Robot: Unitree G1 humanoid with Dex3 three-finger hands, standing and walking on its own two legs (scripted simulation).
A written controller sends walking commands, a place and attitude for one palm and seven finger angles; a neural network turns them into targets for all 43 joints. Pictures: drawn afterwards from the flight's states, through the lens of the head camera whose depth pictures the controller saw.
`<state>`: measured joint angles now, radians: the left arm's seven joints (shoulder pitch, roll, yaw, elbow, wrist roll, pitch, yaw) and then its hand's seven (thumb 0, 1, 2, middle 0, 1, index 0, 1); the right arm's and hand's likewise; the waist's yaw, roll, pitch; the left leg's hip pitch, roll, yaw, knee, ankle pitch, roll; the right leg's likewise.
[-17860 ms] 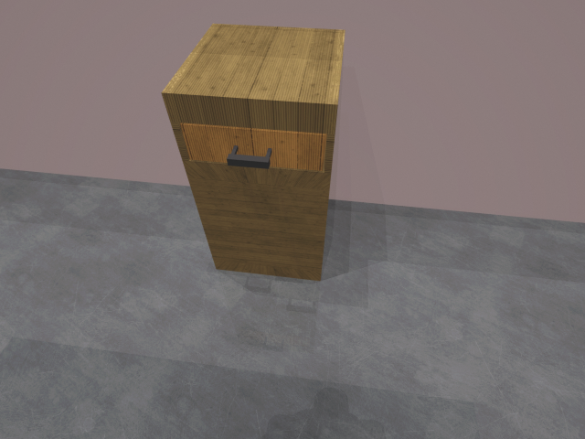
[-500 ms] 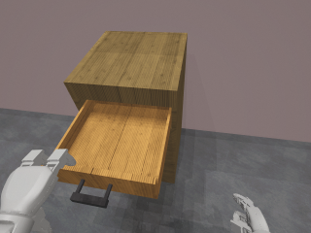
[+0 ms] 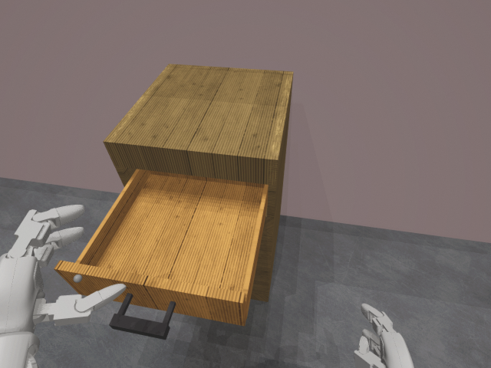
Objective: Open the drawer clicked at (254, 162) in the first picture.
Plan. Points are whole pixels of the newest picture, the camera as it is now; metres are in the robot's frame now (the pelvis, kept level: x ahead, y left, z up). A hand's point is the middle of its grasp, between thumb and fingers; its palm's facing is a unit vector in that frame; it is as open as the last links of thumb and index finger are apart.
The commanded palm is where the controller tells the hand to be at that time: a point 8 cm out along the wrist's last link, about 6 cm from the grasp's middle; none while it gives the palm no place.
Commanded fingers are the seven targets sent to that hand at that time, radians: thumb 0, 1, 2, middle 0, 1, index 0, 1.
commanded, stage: draw the hand back to the body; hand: left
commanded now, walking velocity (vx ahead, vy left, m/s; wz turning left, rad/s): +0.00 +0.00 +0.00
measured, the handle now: (144, 314) +0.24 +0.24 -0.12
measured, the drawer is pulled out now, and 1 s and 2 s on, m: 0.30 0.30 0.30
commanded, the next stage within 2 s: step back with the hand held close in 0.56 s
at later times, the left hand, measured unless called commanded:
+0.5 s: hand (73, 282) +0.17 +0.22 +0.16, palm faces +0.40 -0.83 -0.40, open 7.7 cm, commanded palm +0.12 +0.26 +0.18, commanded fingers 0.00 0.90 0.90 -0.20 -0.30 -0.20 -0.30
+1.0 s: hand (73, 292) +0.17 +0.22 +0.15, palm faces +0.27 -0.81 -0.52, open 7.4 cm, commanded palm +0.10 +0.27 +0.18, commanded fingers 0.00 0.90 0.90 -0.20 -0.30 -0.20 -0.30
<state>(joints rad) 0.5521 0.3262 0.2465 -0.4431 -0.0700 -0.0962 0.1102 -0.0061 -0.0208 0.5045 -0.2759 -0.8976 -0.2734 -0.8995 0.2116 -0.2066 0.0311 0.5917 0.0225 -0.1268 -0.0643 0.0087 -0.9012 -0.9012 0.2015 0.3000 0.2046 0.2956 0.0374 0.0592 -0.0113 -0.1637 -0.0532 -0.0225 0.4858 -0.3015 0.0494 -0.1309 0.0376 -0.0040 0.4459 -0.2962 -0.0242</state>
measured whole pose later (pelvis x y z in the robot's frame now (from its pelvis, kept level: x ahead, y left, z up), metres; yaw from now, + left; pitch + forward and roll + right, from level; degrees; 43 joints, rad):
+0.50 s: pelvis +0.00 -0.02 +0.00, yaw +0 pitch -2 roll +0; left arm 0.55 0.32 0.28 -0.45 -0.08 -0.11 0.10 0.01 0.79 0.86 -0.22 -0.37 -0.21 -0.37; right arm 0.18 -0.21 0.01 0.61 0.02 -0.10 -0.07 0.01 -0.90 -0.90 0.20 0.30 0.20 0.30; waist 0.06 0.08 -0.01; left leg -0.13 -0.04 -0.04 0.44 -0.27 0.03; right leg -0.10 0.05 -0.02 0.41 -0.28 -0.05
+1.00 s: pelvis -0.03 -0.01 +0.00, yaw +0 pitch +2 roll -1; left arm 0.65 0.39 0.35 -0.54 -0.05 -0.18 0.10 0.01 0.89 0.90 -0.21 -0.30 -0.21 -0.31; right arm 0.16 -0.24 -0.04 0.56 0.03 0.00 -0.06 0.01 -0.90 -0.90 0.20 0.30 0.20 0.30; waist -0.01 0.04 0.03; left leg -0.27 -0.04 -0.03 0.47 -0.24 0.03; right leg -0.23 0.05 -0.02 0.43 -0.24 -0.04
